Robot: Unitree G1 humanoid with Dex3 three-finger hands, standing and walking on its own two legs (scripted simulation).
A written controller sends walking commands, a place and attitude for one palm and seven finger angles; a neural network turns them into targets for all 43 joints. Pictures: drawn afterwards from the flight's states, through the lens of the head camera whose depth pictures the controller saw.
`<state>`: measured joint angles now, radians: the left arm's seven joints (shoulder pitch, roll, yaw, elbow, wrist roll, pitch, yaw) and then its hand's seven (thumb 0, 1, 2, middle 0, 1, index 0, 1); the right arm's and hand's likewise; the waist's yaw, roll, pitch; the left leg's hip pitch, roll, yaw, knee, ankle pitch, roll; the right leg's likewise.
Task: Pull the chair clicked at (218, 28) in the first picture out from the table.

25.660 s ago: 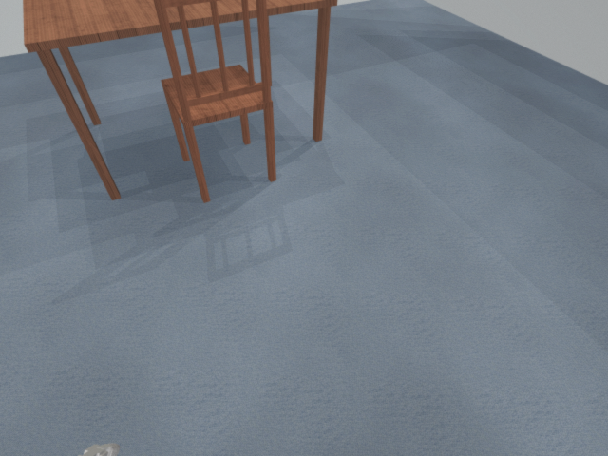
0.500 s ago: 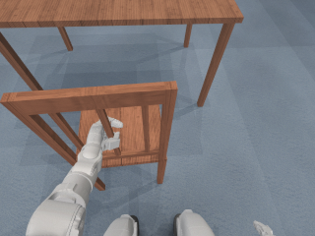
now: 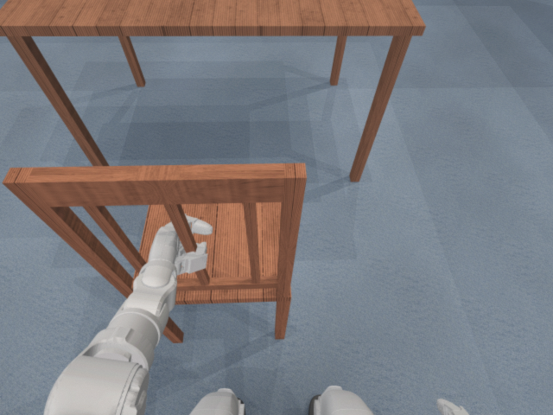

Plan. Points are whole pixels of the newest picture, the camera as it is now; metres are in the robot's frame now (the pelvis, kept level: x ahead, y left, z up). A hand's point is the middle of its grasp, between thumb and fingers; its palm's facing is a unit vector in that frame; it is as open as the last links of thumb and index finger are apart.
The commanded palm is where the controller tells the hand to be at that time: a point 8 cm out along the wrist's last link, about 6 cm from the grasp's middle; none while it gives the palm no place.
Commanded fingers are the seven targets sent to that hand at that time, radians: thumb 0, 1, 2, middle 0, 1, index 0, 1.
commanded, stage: step backward, pulling the chair out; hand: left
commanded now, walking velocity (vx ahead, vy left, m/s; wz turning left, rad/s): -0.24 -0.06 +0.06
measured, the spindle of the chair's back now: (191, 248) +0.38 +0.16 -0.07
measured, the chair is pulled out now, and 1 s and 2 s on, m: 0.47 0.62 0.62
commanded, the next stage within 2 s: stop walking, hand still on the chair in 0.10 s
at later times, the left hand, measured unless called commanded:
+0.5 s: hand (191, 323) +0.25 +0.14 -0.06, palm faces +0.00 -0.98 -0.21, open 5.2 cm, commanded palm +0.23 +0.19 -0.03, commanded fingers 0.00 0.90 0.90 -0.50 -1.45 -0.50 -1.45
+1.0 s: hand (187, 345) +0.22 +0.14 -0.06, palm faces +0.07 -0.98 -0.20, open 5.2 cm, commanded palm +0.19 +0.19 -0.03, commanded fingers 0.00 0.90 0.90 -0.50 -1.45 -0.50 -1.45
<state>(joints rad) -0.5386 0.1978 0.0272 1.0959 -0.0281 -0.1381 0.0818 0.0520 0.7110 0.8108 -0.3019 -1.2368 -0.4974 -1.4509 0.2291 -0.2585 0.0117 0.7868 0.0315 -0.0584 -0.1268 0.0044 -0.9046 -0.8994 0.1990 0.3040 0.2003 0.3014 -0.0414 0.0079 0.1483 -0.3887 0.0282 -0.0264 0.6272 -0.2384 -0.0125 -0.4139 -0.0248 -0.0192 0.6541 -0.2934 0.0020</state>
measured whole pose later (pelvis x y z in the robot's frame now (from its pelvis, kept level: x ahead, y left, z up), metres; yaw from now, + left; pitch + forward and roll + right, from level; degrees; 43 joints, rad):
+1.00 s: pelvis -0.02 -0.02 +0.02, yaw -1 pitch -2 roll +0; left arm 0.06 0.16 -0.01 0.63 -0.03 -0.07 0.10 0.05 0.71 0.80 -0.34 -1.27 -0.50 -1.45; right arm 0.18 -0.23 0.04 0.69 0.02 -0.05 -0.12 0.01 -0.90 -0.90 0.20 0.30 0.20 0.30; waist -0.01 0.01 0.03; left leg -0.17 0.02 -0.01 0.43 -0.22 -0.02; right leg -0.22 -0.01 -0.02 0.42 -0.17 0.00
